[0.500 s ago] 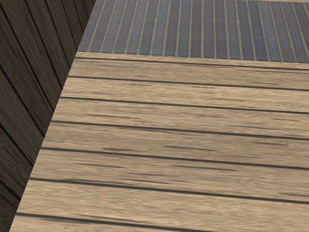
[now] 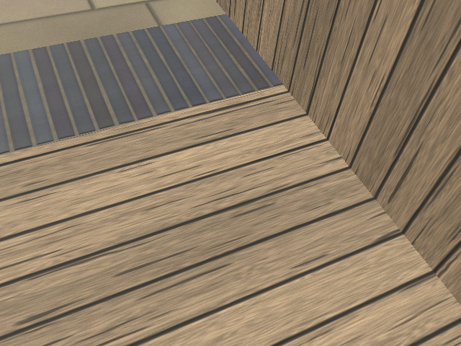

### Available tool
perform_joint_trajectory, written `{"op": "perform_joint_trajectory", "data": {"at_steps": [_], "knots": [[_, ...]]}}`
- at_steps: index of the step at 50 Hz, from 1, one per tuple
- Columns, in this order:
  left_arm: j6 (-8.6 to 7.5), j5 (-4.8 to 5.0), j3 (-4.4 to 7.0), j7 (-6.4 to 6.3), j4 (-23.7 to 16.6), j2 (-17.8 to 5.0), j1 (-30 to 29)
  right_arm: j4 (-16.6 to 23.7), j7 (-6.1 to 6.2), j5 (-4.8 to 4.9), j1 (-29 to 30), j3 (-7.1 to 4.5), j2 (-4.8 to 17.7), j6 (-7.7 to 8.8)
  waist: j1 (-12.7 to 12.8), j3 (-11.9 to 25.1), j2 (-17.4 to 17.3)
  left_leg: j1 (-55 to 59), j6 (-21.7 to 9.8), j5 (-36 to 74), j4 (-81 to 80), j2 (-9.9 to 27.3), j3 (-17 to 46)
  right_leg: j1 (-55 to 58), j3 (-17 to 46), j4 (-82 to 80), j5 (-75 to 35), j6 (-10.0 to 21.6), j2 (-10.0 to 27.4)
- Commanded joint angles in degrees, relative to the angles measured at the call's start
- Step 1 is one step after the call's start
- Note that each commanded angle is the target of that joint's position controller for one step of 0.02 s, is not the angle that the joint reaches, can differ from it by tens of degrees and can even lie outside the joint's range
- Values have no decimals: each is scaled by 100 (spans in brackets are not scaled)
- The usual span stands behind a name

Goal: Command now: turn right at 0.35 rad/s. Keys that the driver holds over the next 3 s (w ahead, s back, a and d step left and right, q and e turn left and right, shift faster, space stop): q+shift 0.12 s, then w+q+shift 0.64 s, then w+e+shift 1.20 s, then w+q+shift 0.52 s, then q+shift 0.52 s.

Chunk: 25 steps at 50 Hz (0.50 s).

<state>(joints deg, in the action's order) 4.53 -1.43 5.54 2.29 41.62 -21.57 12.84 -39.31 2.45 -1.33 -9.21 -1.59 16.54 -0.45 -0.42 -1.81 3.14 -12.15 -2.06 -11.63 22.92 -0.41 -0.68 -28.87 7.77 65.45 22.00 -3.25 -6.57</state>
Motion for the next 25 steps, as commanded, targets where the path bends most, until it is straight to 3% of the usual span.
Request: {"op": "perform_joint_trajectory", "data": {"at_steps": [1, 3, 4, 6, 7, 8, 9, 10, 11, 12, 13, 14, 16, 19, 22, 25], "knots": [[-20, 88, -74, -44, -352, -74, -186, 59, -66, 9, -553, -263, 868, 53, -204, 317, -1150, 1095, -948, 2684, -222, 1254, 1135, -408, -58, -592, 405, -60, -100], [13, 139, -212, -101, -212, 134, -211, 12, -137, 19, -372, -170, 659, 89, -121, 376, -1347, 839, -804, 2397, -249, 1060, 1034, 398, -146, -1884, 433, 56, 63], [27, 122, -269, -138, -181, 197, -258, -26, -189, 40, -264, -170, 672, 79, -69, 346, -1600, 669, -761, 2171, -310, 927, 1065, 820, -584, -2533, 474, 100, 198], [-2, 73, -251, -300, -176, 18, -371, -236, -286, 33, -688, -337, 1072, 17, -210, 182, -1838, 592, -848, 3020, -106, 915, 1457, 1135, -915, -3125, 344, 118, -12], [-51, 37, -270, -331, -117, -11, -179, -320, -304, 46, -858, -367, 1101, 12, -125, 455, -1556, 669, -876, 2219, -80, 907, 1634, 1352, -958, -3564, 222, 190, -44], [-138, 0, -279, -334, -68, 3, 21, -361, -317, 90, -850, -408, 1136, -26, 34, 545, -1370, 305, -838, 619, -107, 805, 1786, 1915, -979, -4176, -49, 304, -20], [-257, -10, -268, -337, -2, -46, 276, -299, -321, 101, -614, -410, 977, -54, 245, 532, -1138, -616, -670, -1221, -112, 571, 1851, 2858, -739, -4651, -354, 518, 205], [-364, -78, -185, -377, 99, -435, 803, -60, -330, 123, -221, -347, 634, -21, 605, 487, -426, -2332, -322, -2589, 497, 158, 1561, 4221, 313, -5015, 594, 845, 1215], [-401, -79, -38, -429, 27, -1002, 937, 231, -361, 213, 29, -217, 118, 47, 807, 410, 994, -3551, -159, -2353, 2168, -494, 386, 4512, 2043, -5671, 2346, 1234, 2682], [-455, -151, 27, -457, 12, -1028, 584, 311, -325, 97, 371, -273, 515, 63, 757, -339, 655, -3767, -204, -1630, 2842, -33, 577, 3284, 2472, -5989, 2462, 1540, 3097], [-553, -117, -93, -466, -32, -550, 193, 214, -352, 152, 255, -336, 591, 98, 431, -657, 432, -3597, -227, -1028, 3135, 164, 862, 2945, 2015, -6018, 1957, 1434, 2773], [-632, -67, -163, -446, -84, -253, -120, 27, -407, 150, -97, -370, 623, 113, 173, -598, 457, -3515, -134, -666, 3302, 214, 844, 2982, 1416, -6020, 1283, 1220, 2470], [-763, -38, -196, -448, -104, -55, -130, -166, -504, 61, -371, -410, 643, 55, 103, -337, 533, -3528, 27, -272, 3868, 287, 580, 3144, 465, -5996, 315, 1090, 2137], [-877, -34, -146, -358, 104, -126, 296, 11, -586, 20, -56, -366, 435, 1, 249, -415, 273, -4055, 126, 76, 4309, 447, 486, 3319, -133, -6119, -147, 1080, 2152], [-963, -55, -103, -309, 299, -258, 510, 217, -686, -26, 270, -348, 440, -46, 249, -623, 264, -4345, 145, 337, 4291, 576, 470, 3304, -633, -6256, -262, 1023, 2210], [-1048, -70, -92, -324, 419, -284, 555, 408, -815, -48, 706, -307, 472, -90, 268, -908, 238, -4161, 16, 521, 3720, 664, 21, 3138, -1279, -6456, -425, 954, 2171]]}}
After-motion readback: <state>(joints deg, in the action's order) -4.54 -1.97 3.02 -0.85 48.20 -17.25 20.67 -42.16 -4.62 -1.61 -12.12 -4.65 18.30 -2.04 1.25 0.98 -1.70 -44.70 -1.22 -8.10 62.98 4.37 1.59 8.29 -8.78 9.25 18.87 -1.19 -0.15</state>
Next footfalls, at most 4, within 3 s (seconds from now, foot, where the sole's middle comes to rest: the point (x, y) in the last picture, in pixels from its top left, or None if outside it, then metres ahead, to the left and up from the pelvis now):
0.20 right None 0.01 -0.11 -0.78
0.66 left None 0.32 0.26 -0.78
1.18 right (76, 255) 0.76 0.45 -0.78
1.56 left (7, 166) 1.11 0.78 -0.78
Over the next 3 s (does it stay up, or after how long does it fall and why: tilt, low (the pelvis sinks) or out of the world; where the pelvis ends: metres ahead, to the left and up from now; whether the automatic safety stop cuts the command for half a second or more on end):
stays up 2.07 0.48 -0.02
